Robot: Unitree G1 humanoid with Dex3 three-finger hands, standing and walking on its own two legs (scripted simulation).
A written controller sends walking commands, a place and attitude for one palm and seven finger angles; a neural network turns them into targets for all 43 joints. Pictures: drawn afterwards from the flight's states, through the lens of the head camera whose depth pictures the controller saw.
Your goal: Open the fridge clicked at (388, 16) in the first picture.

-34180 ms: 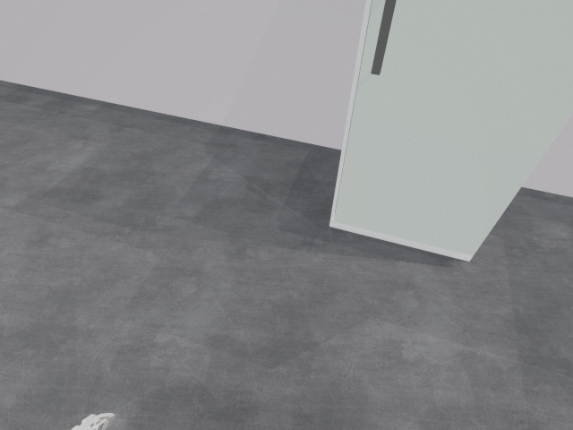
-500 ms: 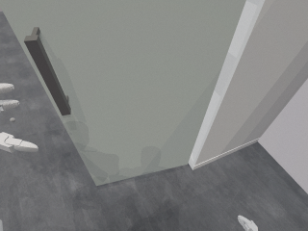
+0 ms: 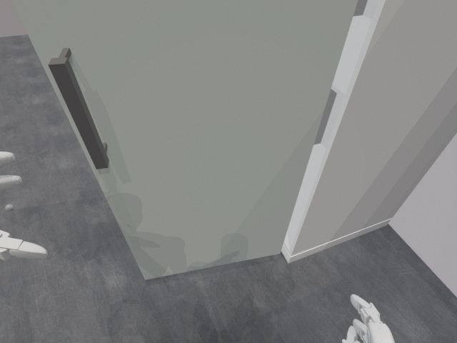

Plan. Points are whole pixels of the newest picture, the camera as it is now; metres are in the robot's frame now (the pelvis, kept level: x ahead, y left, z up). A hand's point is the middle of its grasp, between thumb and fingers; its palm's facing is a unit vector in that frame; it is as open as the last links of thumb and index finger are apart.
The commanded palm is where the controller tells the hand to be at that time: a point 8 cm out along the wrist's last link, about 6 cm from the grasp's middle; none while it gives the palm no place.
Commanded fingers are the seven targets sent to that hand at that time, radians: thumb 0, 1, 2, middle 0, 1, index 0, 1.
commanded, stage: slip the hand off the handle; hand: left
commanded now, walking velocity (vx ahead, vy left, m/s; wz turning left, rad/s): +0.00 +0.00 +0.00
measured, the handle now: (85, 113) +0.45 +0.34 +0.17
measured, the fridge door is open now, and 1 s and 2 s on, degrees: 81 81 81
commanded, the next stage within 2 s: draw the hand back to the body in 0.16 s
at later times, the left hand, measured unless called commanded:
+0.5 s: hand (19, 194) +0.26 +0.35 +0.16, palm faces +0.32 -0.95 -0.02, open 14.7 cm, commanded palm +0.19 +0.38 +0.17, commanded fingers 0.00 -0.55 0.20 -0.25 -1.15 -0.25 -1.15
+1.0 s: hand (13, 211) +0.22 +0.33 +0.17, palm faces +0.53 -0.79 -0.31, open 13.5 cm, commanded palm +0.16 +0.35 +0.18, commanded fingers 0.00 0.07 0.50 -0.23 -0.79 -0.23 -0.79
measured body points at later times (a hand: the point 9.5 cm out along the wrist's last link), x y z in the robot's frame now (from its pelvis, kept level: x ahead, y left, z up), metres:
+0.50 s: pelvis +0.02 +0.01 +0.01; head -0.01 +0.01 +0.45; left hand +0.23 +0.40 +0.16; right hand +0.19 -0.23 -0.06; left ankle +0.07 +0.10 -0.72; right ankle -0.02 -0.08 -0.72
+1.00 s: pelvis +0.01 +0.02 +0.02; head -0.02 +0.01 +0.47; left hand +0.19 +0.37 +0.19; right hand +0.21 -0.18 -0.05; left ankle +0.07 +0.10 -0.72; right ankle -0.02 -0.08 -0.72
